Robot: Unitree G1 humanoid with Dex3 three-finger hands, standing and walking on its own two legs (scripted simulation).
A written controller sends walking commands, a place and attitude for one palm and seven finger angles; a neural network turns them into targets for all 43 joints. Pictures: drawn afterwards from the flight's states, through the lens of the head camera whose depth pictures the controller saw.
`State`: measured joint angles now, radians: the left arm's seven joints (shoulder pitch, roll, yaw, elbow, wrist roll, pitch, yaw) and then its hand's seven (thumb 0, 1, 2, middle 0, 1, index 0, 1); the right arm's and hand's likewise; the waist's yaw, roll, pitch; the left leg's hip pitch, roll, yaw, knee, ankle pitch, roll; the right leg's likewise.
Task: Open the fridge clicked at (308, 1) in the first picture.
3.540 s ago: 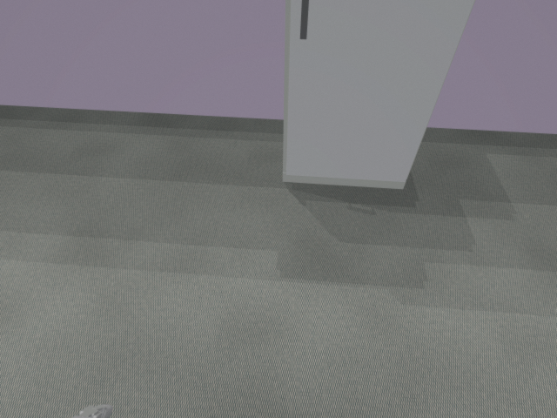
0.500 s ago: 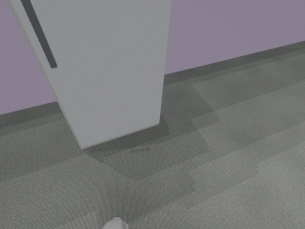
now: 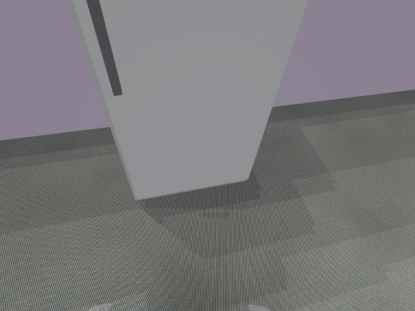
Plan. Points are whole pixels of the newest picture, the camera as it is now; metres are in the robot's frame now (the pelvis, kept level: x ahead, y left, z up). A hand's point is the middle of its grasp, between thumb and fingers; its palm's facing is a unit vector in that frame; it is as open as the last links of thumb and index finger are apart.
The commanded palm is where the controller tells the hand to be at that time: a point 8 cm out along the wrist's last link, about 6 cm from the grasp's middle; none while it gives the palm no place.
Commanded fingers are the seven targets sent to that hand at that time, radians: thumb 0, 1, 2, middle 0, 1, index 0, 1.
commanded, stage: turn to face it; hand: left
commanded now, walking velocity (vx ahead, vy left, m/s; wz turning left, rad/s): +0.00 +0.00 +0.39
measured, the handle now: (102, 30) +0.68 +0.28 +0.18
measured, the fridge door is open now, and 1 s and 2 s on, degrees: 0 0 0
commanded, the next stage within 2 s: take the last steps up to it in 0.28 s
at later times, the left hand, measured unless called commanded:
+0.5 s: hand out of the picture -0.01 +0.15 -0.16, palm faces +0.26 -0.94 -0.23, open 7.3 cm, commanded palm none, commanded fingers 0.00 0.90 0.90 -0.20 -0.30 -0.20 -0.30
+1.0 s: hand out of the picture +0.11 +0.21 -0.18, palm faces +0.23 -0.96 -0.17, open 7.4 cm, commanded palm none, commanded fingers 0.00 0.90 0.90 -0.20 -0.30 -0.20 -0.30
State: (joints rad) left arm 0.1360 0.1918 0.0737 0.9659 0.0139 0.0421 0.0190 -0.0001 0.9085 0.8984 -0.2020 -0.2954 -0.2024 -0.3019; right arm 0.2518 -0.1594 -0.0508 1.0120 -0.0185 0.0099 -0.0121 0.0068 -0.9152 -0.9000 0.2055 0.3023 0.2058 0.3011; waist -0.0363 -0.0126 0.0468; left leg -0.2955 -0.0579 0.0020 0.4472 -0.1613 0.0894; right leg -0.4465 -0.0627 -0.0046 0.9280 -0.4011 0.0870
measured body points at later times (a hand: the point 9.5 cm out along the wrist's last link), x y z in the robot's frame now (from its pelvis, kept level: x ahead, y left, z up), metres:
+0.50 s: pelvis +0.00 -0.04 +0.00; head +0.03 -0.05 +0.45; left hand -0.03 +0.20 -0.14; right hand +0.13 -0.28 -0.15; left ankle -0.06 +0.10 -0.69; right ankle +0.01 -0.16 -0.74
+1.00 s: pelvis +0.10 +0.02 -0.01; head +0.13 +0.03 +0.44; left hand +0.10 +0.26 -0.17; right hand +0.08 -0.22 -0.16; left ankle -0.05 +0.09 -0.74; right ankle +0.22 -0.08 -0.71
